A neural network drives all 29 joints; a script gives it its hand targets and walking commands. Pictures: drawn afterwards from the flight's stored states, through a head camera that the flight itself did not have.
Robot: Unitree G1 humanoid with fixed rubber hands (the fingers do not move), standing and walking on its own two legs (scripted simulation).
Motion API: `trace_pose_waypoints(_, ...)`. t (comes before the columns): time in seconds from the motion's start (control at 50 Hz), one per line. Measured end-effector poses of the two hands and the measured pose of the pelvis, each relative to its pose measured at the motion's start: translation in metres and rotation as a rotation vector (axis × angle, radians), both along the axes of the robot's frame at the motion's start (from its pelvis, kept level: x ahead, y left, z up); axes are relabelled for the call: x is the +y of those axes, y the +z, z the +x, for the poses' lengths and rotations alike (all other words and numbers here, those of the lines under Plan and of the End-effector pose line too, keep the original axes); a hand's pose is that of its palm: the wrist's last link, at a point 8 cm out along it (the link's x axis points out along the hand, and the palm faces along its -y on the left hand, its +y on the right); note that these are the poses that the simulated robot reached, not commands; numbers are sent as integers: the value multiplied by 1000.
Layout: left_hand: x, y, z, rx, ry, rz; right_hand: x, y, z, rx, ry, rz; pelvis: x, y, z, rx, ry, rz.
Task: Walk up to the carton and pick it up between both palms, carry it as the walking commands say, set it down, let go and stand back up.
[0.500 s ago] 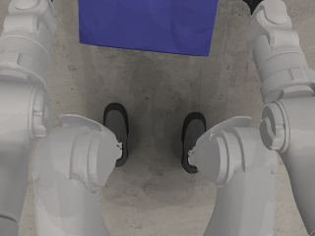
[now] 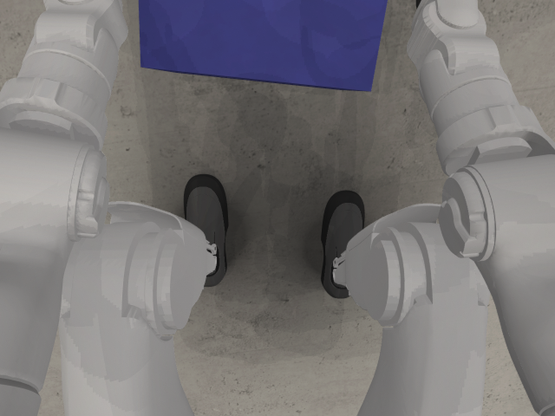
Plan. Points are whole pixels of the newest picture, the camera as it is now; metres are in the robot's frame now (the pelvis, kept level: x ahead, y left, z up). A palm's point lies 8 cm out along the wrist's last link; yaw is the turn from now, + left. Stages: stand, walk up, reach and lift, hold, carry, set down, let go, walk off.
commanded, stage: reach and lift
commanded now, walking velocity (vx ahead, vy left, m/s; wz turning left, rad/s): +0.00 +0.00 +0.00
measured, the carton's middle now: (264, 8) +0.52 +0.04 -0.28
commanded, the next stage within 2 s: none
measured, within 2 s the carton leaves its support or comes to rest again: leaves its support in 0.74 s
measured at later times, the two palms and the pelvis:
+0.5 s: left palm out of the picture +0.53 +0.21 -0.20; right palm out of the picture +0.54 -0.13 -0.20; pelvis +0.00 +0.00 -0.01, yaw +0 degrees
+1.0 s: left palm out of the picture +0.53 +0.21 -0.17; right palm out of the picture +0.54 -0.13 -0.15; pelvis +0.00 -0.01 +0.00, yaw +0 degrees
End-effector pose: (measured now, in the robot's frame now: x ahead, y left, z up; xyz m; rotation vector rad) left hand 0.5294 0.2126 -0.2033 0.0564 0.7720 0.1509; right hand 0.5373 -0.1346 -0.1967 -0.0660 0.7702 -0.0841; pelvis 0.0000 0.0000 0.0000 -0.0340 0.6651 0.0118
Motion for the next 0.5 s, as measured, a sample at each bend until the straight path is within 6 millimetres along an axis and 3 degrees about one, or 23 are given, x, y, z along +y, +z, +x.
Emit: trace_pose_waypoints(0.5,1,2,5,38,-31,-6,0,1,4,30,6,13,0,-11,2,-40,-7,0)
